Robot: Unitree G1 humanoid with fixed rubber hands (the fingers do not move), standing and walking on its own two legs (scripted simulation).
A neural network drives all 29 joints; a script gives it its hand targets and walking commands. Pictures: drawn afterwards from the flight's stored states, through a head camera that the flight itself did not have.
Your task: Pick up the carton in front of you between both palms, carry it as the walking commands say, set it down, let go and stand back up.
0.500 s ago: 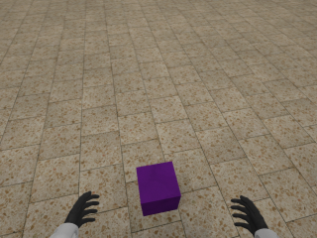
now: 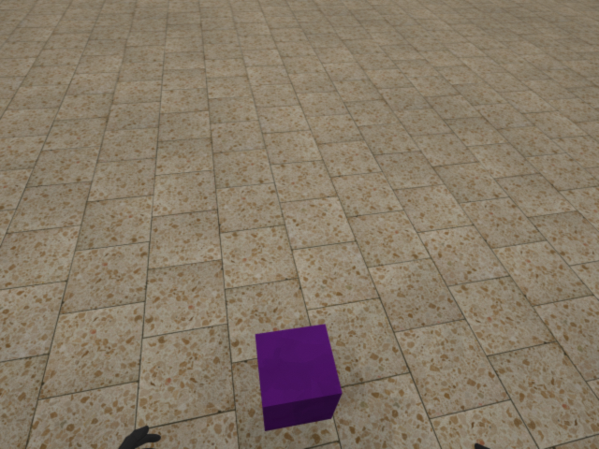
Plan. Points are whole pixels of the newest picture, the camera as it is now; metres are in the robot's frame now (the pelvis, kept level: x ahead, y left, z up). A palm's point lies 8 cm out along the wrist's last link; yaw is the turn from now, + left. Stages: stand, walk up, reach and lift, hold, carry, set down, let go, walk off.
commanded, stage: stand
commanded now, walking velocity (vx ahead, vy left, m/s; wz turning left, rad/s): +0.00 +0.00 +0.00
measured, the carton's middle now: (294, 378) +0.43 +0.00 -0.64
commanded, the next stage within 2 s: none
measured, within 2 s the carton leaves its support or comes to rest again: neither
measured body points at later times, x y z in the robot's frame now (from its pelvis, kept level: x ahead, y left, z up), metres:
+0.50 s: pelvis +0.01 +0.02 +0.00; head +0.01 +0.03 +0.45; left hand +0.05 +0.28 -0.14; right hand +0.08 -0.24 -0.12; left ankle -0.04 +0.11 -0.73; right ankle -0.06 -0.12 -0.73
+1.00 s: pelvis -0.01 +0.02 +0.00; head -0.01 +0.04 +0.45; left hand -0.05 +0.26 -0.16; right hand -0.02 -0.22 -0.14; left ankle -0.04 +0.11 -0.73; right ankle -0.06 -0.12 -0.73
